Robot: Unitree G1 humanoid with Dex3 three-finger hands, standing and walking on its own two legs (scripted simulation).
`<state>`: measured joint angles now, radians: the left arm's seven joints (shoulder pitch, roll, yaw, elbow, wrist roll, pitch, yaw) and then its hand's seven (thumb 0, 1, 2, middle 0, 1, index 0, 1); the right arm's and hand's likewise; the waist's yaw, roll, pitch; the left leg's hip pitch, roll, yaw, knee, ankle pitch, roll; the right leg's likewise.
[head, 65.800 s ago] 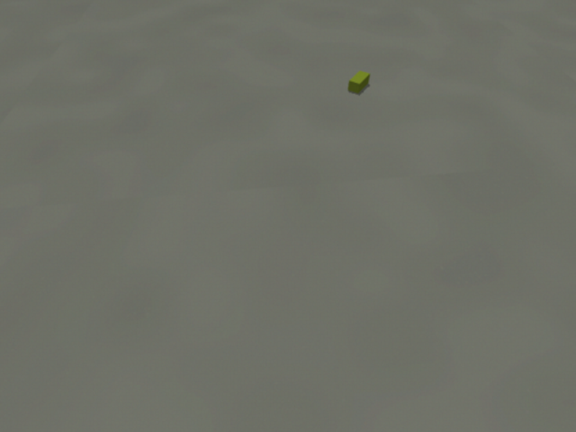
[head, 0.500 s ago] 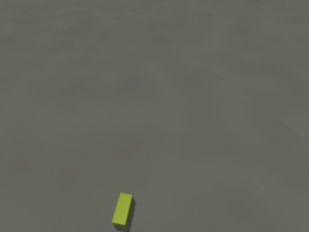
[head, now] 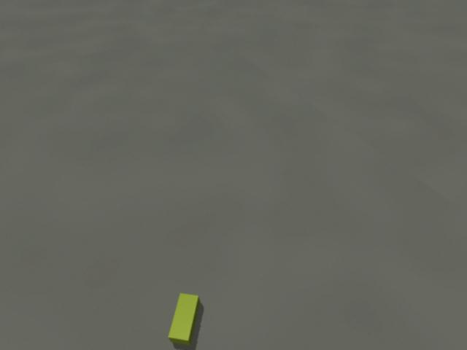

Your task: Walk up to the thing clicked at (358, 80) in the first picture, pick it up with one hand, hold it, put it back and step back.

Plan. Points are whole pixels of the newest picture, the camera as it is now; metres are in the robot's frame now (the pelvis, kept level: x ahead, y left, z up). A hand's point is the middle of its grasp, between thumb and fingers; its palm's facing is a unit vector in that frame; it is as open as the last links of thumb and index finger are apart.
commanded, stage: stand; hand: left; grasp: from above
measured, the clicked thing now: (185, 318) +0.41 +0.22 -0.75
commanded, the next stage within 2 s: step back in 1.38 s
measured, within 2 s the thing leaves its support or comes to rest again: neither
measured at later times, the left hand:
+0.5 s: hand out of the picture +0.07 +0.21 -0.17, palm faces -0.02 -0.96 -0.29, open 7.4 cm
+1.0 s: hand out of the picture +0.06 +0.20 -0.17, palm faces -0.02 -0.97 -0.26, open 7.4 cm
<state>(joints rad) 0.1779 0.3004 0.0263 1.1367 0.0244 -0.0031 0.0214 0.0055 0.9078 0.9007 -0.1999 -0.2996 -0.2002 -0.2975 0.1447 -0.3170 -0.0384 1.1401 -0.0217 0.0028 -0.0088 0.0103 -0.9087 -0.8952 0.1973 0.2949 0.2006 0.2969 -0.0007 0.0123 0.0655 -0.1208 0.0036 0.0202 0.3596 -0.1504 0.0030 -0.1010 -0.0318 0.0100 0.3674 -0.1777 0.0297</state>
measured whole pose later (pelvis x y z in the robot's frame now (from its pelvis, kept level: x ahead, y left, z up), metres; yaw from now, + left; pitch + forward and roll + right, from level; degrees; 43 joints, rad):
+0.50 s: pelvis +0.02 -0.01 +0.00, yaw -1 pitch -3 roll +0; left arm 0.16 0.26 0.01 1.16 0.01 0.00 0.02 0.00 0.91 0.90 -0.20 -0.30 -0.20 -0.30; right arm 0.15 -0.28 -0.01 1.17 -0.01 0.00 -0.01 0.01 -0.91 -0.90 0.20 0.29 0.20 0.30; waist -0.01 0.01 0.06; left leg -0.12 0.02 0.03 0.35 -0.17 -0.01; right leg -0.11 -0.01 0.02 0.36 -0.19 0.02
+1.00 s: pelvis +0.03 +0.00 +0.00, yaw -2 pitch -3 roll +0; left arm 0.18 0.23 0.02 1.17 0.02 0.00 0.02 0.00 0.91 0.90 -0.20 -0.30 -0.20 -0.30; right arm 0.17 -0.23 -0.02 1.18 -0.02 0.00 -0.02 0.01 -0.91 -0.90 0.20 0.29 0.20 0.30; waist -0.01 0.00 0.06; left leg -0.12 0.02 0.04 0.36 -0.19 0.00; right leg -0.11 -0.02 0.03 0.36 -0.21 0.02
